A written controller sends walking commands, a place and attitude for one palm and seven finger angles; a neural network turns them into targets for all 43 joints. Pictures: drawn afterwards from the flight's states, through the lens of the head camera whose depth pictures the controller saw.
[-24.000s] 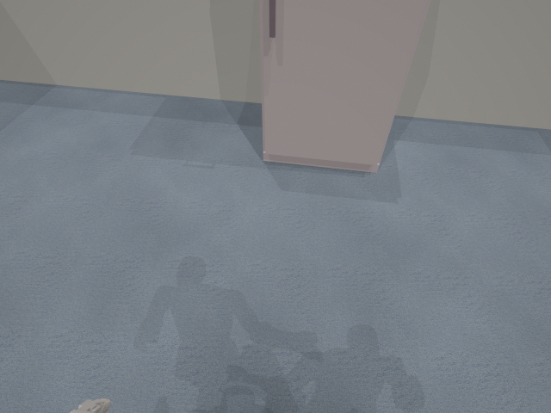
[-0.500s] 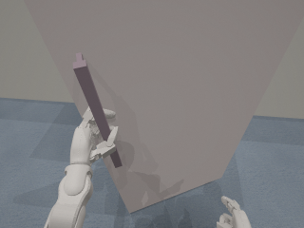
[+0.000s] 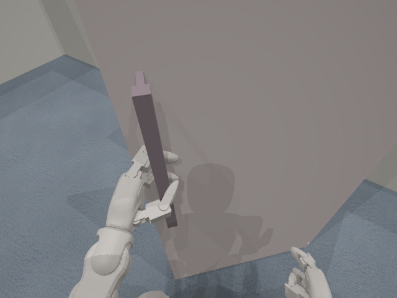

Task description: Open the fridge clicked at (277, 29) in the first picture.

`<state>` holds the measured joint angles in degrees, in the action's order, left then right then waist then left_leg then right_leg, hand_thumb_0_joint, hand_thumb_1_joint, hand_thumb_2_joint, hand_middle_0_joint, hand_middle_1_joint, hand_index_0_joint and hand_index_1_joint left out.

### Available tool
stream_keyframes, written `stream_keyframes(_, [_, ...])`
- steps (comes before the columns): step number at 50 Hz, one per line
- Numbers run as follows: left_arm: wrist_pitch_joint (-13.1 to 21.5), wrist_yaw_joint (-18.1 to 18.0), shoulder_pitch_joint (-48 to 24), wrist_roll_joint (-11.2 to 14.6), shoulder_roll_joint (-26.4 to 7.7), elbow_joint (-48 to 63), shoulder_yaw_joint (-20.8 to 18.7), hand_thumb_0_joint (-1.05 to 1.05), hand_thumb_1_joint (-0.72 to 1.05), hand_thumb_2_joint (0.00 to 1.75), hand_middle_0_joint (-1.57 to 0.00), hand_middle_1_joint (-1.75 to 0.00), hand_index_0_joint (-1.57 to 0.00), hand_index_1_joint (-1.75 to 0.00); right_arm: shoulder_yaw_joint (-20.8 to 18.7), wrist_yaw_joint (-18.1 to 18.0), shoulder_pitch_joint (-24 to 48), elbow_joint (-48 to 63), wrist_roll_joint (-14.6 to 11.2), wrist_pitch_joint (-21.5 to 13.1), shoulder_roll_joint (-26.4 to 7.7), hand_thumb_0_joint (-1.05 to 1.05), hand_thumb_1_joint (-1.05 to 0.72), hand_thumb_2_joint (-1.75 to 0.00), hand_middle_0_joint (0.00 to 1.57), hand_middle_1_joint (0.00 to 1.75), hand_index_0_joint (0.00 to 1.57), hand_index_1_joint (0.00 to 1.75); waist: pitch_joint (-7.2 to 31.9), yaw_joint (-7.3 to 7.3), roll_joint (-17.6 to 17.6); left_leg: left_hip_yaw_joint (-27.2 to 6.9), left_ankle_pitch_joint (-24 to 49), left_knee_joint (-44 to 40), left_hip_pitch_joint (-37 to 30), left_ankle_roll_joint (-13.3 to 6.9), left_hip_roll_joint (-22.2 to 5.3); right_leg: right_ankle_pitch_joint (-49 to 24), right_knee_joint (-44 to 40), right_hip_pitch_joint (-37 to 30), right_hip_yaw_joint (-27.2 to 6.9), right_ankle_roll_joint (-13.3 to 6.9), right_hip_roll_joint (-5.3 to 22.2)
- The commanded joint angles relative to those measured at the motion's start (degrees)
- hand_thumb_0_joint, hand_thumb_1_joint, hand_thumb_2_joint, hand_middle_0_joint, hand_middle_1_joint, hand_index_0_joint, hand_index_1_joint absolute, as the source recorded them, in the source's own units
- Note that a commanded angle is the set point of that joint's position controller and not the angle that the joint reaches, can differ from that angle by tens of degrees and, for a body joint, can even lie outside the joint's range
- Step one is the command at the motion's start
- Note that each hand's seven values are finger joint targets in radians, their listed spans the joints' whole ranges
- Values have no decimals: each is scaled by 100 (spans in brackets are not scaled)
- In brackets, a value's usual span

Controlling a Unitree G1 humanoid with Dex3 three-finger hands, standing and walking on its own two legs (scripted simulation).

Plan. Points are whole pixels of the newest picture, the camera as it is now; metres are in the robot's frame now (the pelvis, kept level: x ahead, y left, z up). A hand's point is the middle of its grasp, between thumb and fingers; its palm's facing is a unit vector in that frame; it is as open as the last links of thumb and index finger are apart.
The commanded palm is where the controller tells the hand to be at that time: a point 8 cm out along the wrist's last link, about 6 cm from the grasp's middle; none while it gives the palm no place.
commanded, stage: walk backward, drawing the door open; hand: left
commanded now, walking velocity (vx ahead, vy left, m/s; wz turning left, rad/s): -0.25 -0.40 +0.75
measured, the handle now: (160, 168) +0.30 +0.08 +0.14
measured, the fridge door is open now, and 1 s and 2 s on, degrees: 47 80 75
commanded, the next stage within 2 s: stop walking and hold the door back in 0.62 s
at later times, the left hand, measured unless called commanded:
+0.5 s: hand out of the picture +0.09 -0.04 +0.12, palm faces +0.36 -0.91 -0.23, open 7.0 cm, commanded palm +0.04 -0.01 +0.14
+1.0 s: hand out of the picture +0.02 -0.14 +0.13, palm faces +0.73 -0.64 -0.23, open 6.2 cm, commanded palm -0.01 -0.08 +0.12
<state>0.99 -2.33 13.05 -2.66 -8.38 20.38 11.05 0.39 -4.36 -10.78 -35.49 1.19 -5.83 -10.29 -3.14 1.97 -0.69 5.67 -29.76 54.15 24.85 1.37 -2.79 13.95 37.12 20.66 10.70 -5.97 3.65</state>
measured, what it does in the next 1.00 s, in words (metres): steps to the right, turning left: left foot, then right foot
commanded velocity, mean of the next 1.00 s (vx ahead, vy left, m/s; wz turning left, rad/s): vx -0.08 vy -0.18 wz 0.53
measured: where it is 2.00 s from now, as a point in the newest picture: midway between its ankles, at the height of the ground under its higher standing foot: outside the picture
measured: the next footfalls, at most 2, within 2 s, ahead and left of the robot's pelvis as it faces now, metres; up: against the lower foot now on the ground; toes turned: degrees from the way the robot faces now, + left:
left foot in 0.06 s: +0.05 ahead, +0.15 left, +0.00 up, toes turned +8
right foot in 0.18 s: +0.07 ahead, -0.18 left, +0.00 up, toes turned +8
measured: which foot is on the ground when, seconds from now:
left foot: up 0.00-0.04, down 0.06-0.18, up 0.20-0.44, down 0.46-0.64, up 0.66-0.90, down 0.92-1.00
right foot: down 0.00-0.04, up 0.06-0.16, down 0.18-0.44, up 0.46-0.62, down 0.64-0.92, up 0.94-1.00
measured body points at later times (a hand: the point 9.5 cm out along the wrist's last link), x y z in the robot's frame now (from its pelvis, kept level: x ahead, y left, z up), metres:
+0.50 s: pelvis -0.10 -0.23 -0.01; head -0.07 -0.23 +0.44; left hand +0.07 +0.00 +0.14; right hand +0.14 -0.37 -0.09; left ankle -0.17 -0.10 -0.73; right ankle +0.01 -0.24 -0.69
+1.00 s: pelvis -0.12 -0.46 +0.00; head -0.13 -0.48 +0.45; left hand -0.03 -0.11 +0.14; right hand +0.18 -0.51 -0.08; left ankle -0.17 -0.38 -0.72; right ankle +0.00 -0.46 -0.68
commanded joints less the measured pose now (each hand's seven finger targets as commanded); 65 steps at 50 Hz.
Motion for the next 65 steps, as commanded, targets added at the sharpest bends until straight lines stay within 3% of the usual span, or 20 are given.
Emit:
stream_keyframes(1, [764,-75,-1193,125,-63,1846,-107,0,90,90,-45,-140,-45,-140,-129,-49,200,1107,54,-347,-618,0,-90,-90,20,30,20,30,1020,253,549,-1875,1735,-3020,-1889,-587,-1342,240,1065,1386,-472,368,301])
stream_keyframes(2, [853,-76,-1292,108,-37,1892,-84,0,90,90,-45,-140,-45,-140,-204,-33,503,1284,171,-336,-872,0,-90,-90,20,30,20,30,854,143,1818,-4574,2777,-4030,-1427,-1408,-3012,1413,2574,1590,-989,830,-251])
stream_keyframes(3, [975,-147,-1137,-58,-357,1732,-473,0,90,90,-45,-140,-45,-140,-290,-9,784,1253,190,-226,-1008,0,-90,-90,20,30,20,30,888,-8,1119,-4849,2106,-4253,-1038,-1545,-3322,1136,3232,1221,-1965,899,-54])
stream_keyframes(7, [837,-209,-774,97,-139,2036,-606,0,90,90,-45,-140,-45,-140,-250,168,1321,1075,51,-157,-776,0,-90,-90,20,30,20,30,585,-278,1452,-2065,29,-3380,1222,-670,-1578,1192,449,-1305,-1533,674,-173])
stream_keyframes(10, [672,-331,-1270,21,-838,2409,-1101,0,90,90,-45,-140,-45,-140,-335,166,885,1028,-118,-312,-288,0,-90,-90,20,30,20,30,1411,-319,-2019,-152,-802,1436,390,165,478,1313,-2458,-412,-3095,-647,1601])
stream_keyframes(19, [723,-174,-1156,-38,-425,2143,-662,0,90,90,-45,-140,-45,-140,-116,65,300,1026,-44,-275,-318,0,-90,-90,20,30,20,30,1294,-48,-903,471,-534,-1362,-1530,-116,216,-152,-2117,-594,-630,144,712])
stream_keyframes(21, [792,-181,-1129,-22,-368,1992,-520,0,90,90,-45,-140,-45,-140,-108,35,24,1083,-76,-304,-507,0,-90,-90,20,30,20,30,1086,305,484,-837,788,-3969,-2480,-608,-904,-179,239,564,-243,1164,220])
stream_keyframes(22, [926,-203,-971,-117,-390,1904,-606,0,90,90,-45,-140,-45,-140,-260,27,376,1458,126,-249,-864,0,-90,-90,20,30,20,30,940,99,1939,-3823,2313,-4208,-2059,-1378,-2882,982,2184,1349,-776,1184,-112])
stream_keyframes(23, [1006,-251,-726,-213,-544,1500,-925,0,90,90,-45,-140,-45,-140,-350,-3,757,1446,136,-128,-1034,0,-90,-90,20,30,20,30,837,-55,1358,-4376,3420,-4137,-1754,-1637,-3529,934,3186,1422,-1742,1019,-8])
stream_keyframes(29, [908,-217,-884,70,-225,1923,-922,0,90,90,-45,-140,-45,-140,-332,165,798,1003,-92,-300,-785,0,-90,-90,20,30,20,30,813,-257,1416,-1429,1161,-3124,-472,-455,-1287,662,-457,-1106,-864,814,-313])
stream_keyframes(32, [836,-375,-1106,107,-985,2323,-1525,0,90,90,-45,-140,-45,-140,-251,155,800,952,-222,-307,-270,0,-90,-90,20,30,20,30,1382,-127,-1434,-132,-393,-355,-37,69,246,-21,-1817,-1063,-1774,49,1139])
stream_keyframes(36, [781,-264,-676,209,-1087,2430,-1792,0,90,90,-45,-140,-45,-140,-290,40,858,904,-116,-266,-271,0,-90,-90,20,30,20,30,1217,-251,-1109,-96,-732,1447,-73,36,30,-474,-1692,-633,-1533,-516,1525])
stream_keyframes(43, [404,-598,-3057,304,-1095,-444,-1602,0,90,90,-45,-140,-45,-140,-58,-180,454,677,-63,118,-783,0,-90,-90,20,30,20,30,1386,-211,-969,-62,-237,-1722,-1615,-342,422,1587,-2481,-134,-1828,287,1452])
stream_keyframes(47, [457,-660,-4684,334,-965,-1261,-1122,0,90,90,-45,-140,-45,-140,83,-128,916,713,-140,355,-844,0,-90,-90,20,30,20,30,607,-182,2403,-2911,-1037,-4569,-995,-1541,-1795,1013,2419,942,-696,856,-191])
stream_keyframes(53, [319,-553,-6430,409,-1501,-4078,-1614,0,90,90,-45,-140,-45,-140,-143,-266,525,373,-302,536,-1111,0,-90,-90,20,30,20,30,809,-462,1011,-853,-884,-3082,195,-781,-737,1176,207,-1275,-410,684,-290])
stream_keyframes(54, [333,-522,-6579,429,-1649,-4482,-1738,0,90,90,-45,-140,-45,-140,-193,-278,533,300,-294,561,-1059,0,-90,-90,20,30,20,30,814,-554,183,-401,-987,-1754,689,-539,-187,1595,-881,-1696,-1114,451,68])
stream_keyframes(55, [321,-509,-6657,422,-2158,-4972,-2106,0,90,90,-45,-140,-45,-140,-272,-255,451,254,-281,609,-994,0,-90,-90,20,30,20,30,520,-505,-1746,-117,-586,333,1400,-231,488,3161,-2319,-1421,-3770,-148,1420])
stream_keyframes(56, [376,-448,-7073,592,-2460,-4369,-2309,0,90,90,-45,-140,-45,-140,-337,-266,640,343,-229,532,-1187,0,-90,-90,20,30,20,30,632,-476,-1576,-982,8,1652,1123,-30,558,3586,-3317,-415,-5345,-313,2232])
stream_keyframes(58, [480,-344,-7044,492,-2358,-4740,-2229,0,90,90,-45,-140,-45,-140,-186,-220,494,154,-224,293,-738,0,-90,-90,20,30,20,30,1396,-178,-1197,-806,546,1669,462,44,543,3650,-2585,-391,-3678,130,1454])
stream_keyframes(65, [762,-322,-8014,474,-3105,-6121,-2780,0,90,90,-45,-140,-45,-140,-317,-237,-16,-202,-305,110,-1172,0,-90,-90,20,30,20,30,1676,-262,-1492,66,-65,-894,-415,-96,569,2318,-2316,-1203,-2709,181,1187])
